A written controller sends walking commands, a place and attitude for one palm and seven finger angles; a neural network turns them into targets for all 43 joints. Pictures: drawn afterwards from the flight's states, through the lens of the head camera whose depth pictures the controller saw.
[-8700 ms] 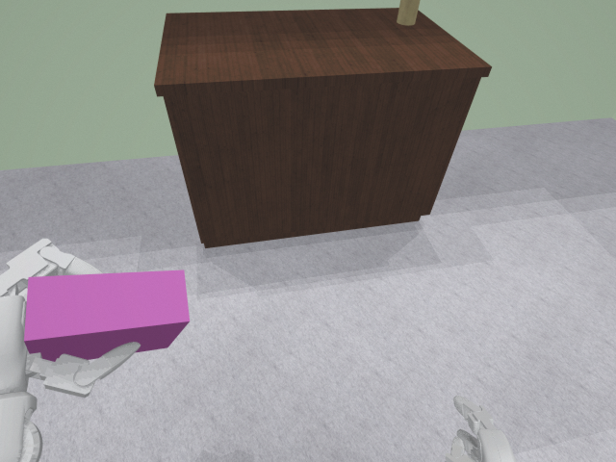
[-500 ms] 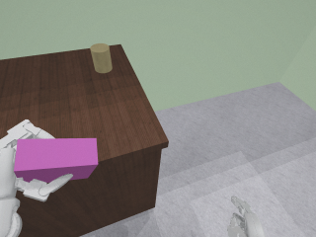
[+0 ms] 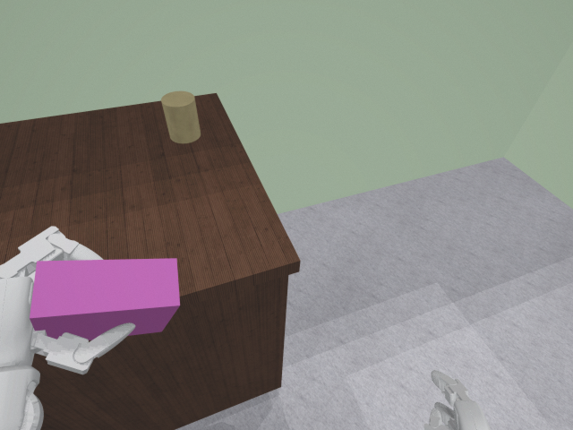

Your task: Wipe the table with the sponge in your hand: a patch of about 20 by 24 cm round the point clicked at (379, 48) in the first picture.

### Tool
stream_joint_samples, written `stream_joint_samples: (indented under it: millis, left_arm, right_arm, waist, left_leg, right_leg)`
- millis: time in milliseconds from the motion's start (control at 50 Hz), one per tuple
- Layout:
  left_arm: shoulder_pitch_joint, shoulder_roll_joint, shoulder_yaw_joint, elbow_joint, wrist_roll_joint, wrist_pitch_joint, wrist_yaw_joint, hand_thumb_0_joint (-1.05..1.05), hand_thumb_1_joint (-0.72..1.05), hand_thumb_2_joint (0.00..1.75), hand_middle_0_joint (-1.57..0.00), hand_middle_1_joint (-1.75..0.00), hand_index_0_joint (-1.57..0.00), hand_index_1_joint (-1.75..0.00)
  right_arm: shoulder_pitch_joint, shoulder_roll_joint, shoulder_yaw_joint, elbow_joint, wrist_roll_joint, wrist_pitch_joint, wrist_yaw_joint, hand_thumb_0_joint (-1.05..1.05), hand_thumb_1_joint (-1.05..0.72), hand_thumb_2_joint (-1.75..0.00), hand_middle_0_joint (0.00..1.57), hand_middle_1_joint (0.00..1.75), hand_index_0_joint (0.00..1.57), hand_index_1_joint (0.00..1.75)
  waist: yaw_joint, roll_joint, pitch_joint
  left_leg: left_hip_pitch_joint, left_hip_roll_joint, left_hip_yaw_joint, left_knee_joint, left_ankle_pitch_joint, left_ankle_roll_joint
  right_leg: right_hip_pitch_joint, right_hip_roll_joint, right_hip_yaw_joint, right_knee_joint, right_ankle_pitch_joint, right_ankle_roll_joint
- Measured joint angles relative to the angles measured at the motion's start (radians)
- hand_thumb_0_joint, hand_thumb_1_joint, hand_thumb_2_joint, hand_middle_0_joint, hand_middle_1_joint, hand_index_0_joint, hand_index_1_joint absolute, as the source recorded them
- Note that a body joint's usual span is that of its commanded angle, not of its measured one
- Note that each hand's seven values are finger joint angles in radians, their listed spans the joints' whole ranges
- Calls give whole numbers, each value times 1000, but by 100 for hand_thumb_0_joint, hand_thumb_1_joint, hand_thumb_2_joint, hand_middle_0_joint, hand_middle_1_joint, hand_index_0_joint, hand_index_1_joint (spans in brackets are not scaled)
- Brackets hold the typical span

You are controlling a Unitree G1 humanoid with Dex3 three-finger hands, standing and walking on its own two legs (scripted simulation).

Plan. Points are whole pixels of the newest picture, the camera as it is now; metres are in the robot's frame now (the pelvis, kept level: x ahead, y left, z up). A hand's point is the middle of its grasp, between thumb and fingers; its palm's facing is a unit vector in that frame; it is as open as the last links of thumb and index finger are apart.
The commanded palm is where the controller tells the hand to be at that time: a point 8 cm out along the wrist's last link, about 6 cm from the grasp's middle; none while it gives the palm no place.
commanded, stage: shuffle to correct the standing spot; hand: left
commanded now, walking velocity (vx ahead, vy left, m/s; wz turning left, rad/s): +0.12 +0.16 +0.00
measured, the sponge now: (130, 300) +0.22 +0.20 +0.13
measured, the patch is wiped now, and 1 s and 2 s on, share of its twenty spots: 0.00 0.00 0.00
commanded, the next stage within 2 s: come to a stop and stand still in 0.60 s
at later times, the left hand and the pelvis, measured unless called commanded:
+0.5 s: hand (45, 277) +0.24 +0.29 +0.15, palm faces +0.39 -0.83 -0.40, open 9.6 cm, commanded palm +0.19 +0.33 +0.18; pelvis +0.04 +0.05 -0.02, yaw +2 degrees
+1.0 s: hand (13, 222) +0.31 +0.38 +0.15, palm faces +0.40 -0.84 -0.37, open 9.6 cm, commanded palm +0.24 +0.40 +0.18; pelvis +0.08 +0.12 -0.01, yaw +0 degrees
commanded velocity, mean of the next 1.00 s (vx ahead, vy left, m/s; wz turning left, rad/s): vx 0.04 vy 0.06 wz -0.02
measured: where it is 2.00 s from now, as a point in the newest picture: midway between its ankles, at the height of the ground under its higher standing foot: outside the picture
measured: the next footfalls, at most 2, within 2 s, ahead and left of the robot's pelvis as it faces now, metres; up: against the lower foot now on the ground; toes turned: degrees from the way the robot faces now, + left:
left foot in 0.50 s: +0.13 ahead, +0.22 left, +0.00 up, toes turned -4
right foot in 0.68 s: +0.06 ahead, -0.04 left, +0.00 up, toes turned -1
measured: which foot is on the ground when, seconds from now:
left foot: down 0.00-0.32, up 0.34-0.48, down 0.50-1.00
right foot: down 0.00-0.54, up 0.56-0.66, down 0.68-0.88, up 0.90-1.00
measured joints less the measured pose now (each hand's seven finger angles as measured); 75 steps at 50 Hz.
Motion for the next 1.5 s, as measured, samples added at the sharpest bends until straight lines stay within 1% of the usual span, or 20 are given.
stream_joint_samples:
  millis: [220, 280, 340, 420, 500, 560, 620, 680, 780, 820, 860, 940, 980, 1120, 1220, 1260, 1300, 1380, 1440, 1500]
  left_arm:
    - [4, 51, 57, -46, 9, -17, 6, 0, -46, 100, -81, -134, -80, -134]
    - [7, 59, 66, -58, 12, -30, 3, 0, -46, 100, -81, -134, -80, -134]
    - [5, 58, 57, -61, 4, -49, -1, 0, -46, 100, -81, -134, -80, -134]
    - [30, 41, 55, -67, 0, -76, -3, 0, -46, 100, -81, -134, -80, -134]
    - [52, 27, 60, -94, 8, -60, 4, 0, -46, 100, -81, -134, -80, -134]
    - [19, 33, 67, -109, 10, -42, 13, 0, -46, 100, -81, -134, -80, -134]
    - [-36, 58, 90, -88, 18, -31, 19, 0, -46, 100, -81, -134, -80, -134]
    - [-69, 83, 114, -85, 18, -33, 18, 0, -46, 100, -81, -134, -80, -134]
    - [-5, 20, 70, -104, 1, -47, 5, 0, -46, 100, -81, -134, -80, -134]
    - [34, 20, 73, -111, 1, -53, 8, 0, -46, 100, -81, -134, -80, -134]
    - [46, 31, 87, -111, -1, -51, 12, 0, -46, 100, -81, -134, -80, -134]
    - [-40, 56, 93, -40, 7, -12, 24, 0, -46, 100, -81, -134, -80, -134]
    - [-72, 49, 86, -36, 10, 24, 27, 0, -46, 100, -81, -134, -80, -134]
    - [14, 70, 72, -224, -1, 1, 17, 0, -46, 100, -81, -134, -80, -134]
    - [51, 90, 97, -147, -20, -13, 7, 0, -46, 100, -81, -134, -80, -134]
    - [-92, 154, 121, -25, 28, -24, -47, 0, -46, 100, -81, -134, -80, -134]
    - [-196, 178, 165, 112, 15, -45, -55, 0, -46, 100, -81, -134, -80, -134]
    - [-193, 81, 157, 190, -16, -14, -20, 0, -46, 101, -81, -134, -80, -134]
    - [-98, -15, 44, 114, -7, -5, -18, 0, -46, 101, -81, -134, -80, -134]
    - [-13, -44, -50, 25, 10, -11, -34, 0, -46, 101, -81, -134, -80, -134]
  right_arm:
    - [14, 8, -11, -8, -12, -2, 11, 2, -91, -90, 20, 30, 20, 30]
    - [22, 18, -5, -13, -16, -10, 19, 2, -91, -90, 20, 30, 20, 30]
    - [18, 19, -7, -7, -5, 0, 33, 2, -91, -90, 20, 30, 21, 30]
    - [11, 16, -6, 11, 2, 23, 50, 2, -91, -90, 20, 30, 21, 30]
    - [7, -2, -18, 8, 1, 31, 38, 2, -90, -90, 20, 30, 21, 30]
    - [-21, 0, -38, 18, 6, 15, 10, 2, -91, -90, 20, 30, 21, 30]
    - [-51, 33, -36, 13, 4, -12, 4, 2, -91, -90, 20, 30, 20, 30]
    - [-54, 57, -11, -2, 14, -35, 22, 2, -91, -90, 20, 29, 20, 30]
    - [-29, 42, 2, 28, 21, -16, 49, 2, -91, -90, 20, 30, 21, 30]
    - [-16, 45, 10, 34, 19, -9, 45, 2, -91, -90, 20, 30, 21, 30]
    - [-9, 39, 14, 21, 16, -10, 33, 2, -91, -90, 20, 30, 21, 30]
    - [-42, 71, -3, 37, 10, -17, 13, 2, -91, -90, 20, 30, 21, 30]
    - [-49, 88, 6, 35, 1, -29, 15, 2, -91, -90, 20, 30, 20, 30]
    - [-46, 96, 31, -31, 0, -71, 42, 2, -90, -90, 20, 30, 21, 30]
    - [-51, 60, 18, -15, 11, -43, 19, 2, -90, -90, 20, 30, 21, 30]
    - [-24, 49, -9, 1, -3, -72, 2, 1, -90, -90, 20, 30, 21, 30]
    - [-20, 31, -12, 12, 0, -72, 5, 1, -91, -90, 20, 30, 21, 30]
    - [-14, -16, -29, -5, 18, -82, 28, 2, -91, -90, 20, 30, 21, 30]
    - [-1, -31, -38, -4, 21, -89, 33, 2, -91, -90, 20, 30, 20, 30]
    - [10, -15, -30, 3, 11, -89, 23, 2, -91, -90, 20, 30, 20, 30]
  waist:
    - [-16, -45, 20]
    - [-20, -29, 18]
    - [-25, 5, 21]
    - [-7, -29, 40]
    - [-4, -52, 73]
    - [13, -72, 101]
    - [12, -68, 119]
    - [1, -54, 112]
    - [-5, -7, 65]
    - [4, -35, 53]
    - [3, -44, 60]
    - [12, -91, 110]
    - [3, -102, 125]
    - [-17, -85, 116]
    - [-16, -1, 71]
    - [38, -4, 74]
    - [56, -11, 81]
    - [40, 2, 97]
    - [23, 2, 100]
    - [13, -33, 98]
  left_leg:
    - [9, -66, 37, 47, -52, 42]
    - [7, -73, 34, 48, -57, 45]
    - [-71, -54, 31, 197, -68, 0]
    - [-200, 1, 37, 450, -168, -32]
    - [-157, 90, 31, 212, 8, -37]
    - [-120, 62, 67, 194, -45, -83]
    - [-115, 50, 81, 197, -44, -60]
    - [-125, 44, 76, 203, -45, -56]
    - [-194, 33, 81, 462, -149, -62]
    - [-164, 44, 102, 363, -128, -58]
    - [-90, 62, 91, 143, 37, -56]
    - [-35, 39, 117, 97, -39, -41]
    - [-8, 41, 109, 49, -14, -45]
    - [12, 72, 101, 0, 8, -57]
    - [2, 108, 88, 18, -9, -71]
    - [8, 104, 89, -3, 10, -73]
    - [13, 99, 94, -30, 31, -74]
    - [30, 90, 117, -53, 47, -65]
    - [30, 88, 118, -43, 41, -54]
    - [25, 76, 92, -31, 34, -44]
  right_leg:
    - [-76, -68, 18, 231, -121, 21]
    - [-55, -77, 0, 188, -125, 20]
    - [-43, -66, -29, 163, -130, 32]
    - [-31, -94, -20, 181, -147, 42]
    - [-17, -138, -12, 251, -203, 77]
    - [-64, -176, 36, 403, -267, 73]
    - [-127, -137, 51, 522, -317, 51]
    - [-100, -105, 13, 347, -215, 33]
    - [-46, -110, 10, 244, -177, 47]
    - [-33, -127, 34, 204, -159, 60]
    - [-43, -134, 37, 240, -169, 67]
    - [-136, -118, 88, 465, -255, 49]
    - [-158, -93, 63, 485, -240, 45]
    - [-83, -50, -38, 123, -10, 23]
    - [-49, -11, -55, 42, 23, -24]
    - [-53, -15, -52, 42, 26, -26]
    - [-62, -19, -47, 41, 34, -26]
    - [-65, -28, -25, 47, 45, -13]
    - [-56, -28, -22, 38, 50, -6]
    - [-49, -25, -23, 26, 56, -9]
